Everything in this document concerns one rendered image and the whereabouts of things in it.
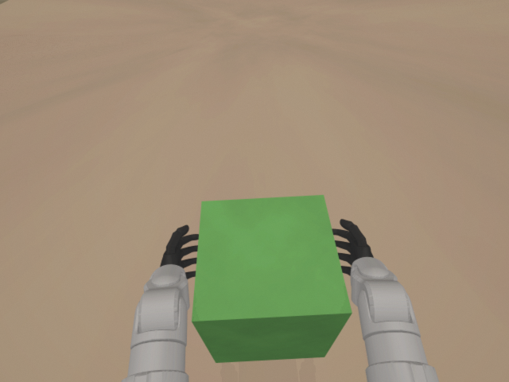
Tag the carton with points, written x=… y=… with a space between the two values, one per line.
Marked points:
x=269 y=284

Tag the robot right hand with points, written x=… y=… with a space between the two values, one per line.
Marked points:
x=358 y=246

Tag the left robot forearm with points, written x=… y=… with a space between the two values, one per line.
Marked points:
x=159 y=334

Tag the right robot forearm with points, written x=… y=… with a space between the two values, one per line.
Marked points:
x=389 y=327

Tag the robot left hand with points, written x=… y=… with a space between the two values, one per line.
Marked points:
x=174 y=251

